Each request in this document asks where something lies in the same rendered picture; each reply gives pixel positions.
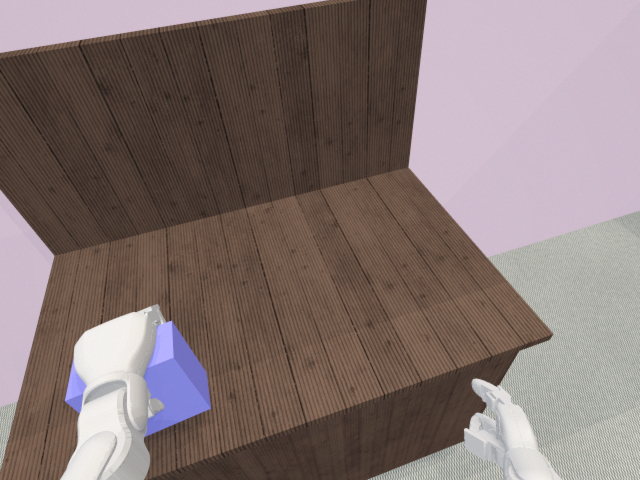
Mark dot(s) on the robot left forearm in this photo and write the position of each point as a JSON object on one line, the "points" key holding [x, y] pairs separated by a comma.
{"points": [[111, 428]]}

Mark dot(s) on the sponge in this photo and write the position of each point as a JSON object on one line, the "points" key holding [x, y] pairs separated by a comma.
{"points": [[174, 376]]}

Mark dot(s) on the robot right hand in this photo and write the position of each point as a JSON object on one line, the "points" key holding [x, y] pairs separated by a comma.
{"points": [[489, 439]]}

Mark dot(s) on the table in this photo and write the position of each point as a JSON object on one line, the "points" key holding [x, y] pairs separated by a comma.
{"points": [[250, 175]]}

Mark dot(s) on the robot right forearm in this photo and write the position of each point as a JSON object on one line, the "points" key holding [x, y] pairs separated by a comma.
{"points": [[527, 464]]}

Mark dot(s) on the robot left hand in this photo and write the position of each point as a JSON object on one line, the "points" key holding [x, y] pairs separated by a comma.
{"points": [[124, 344]]}

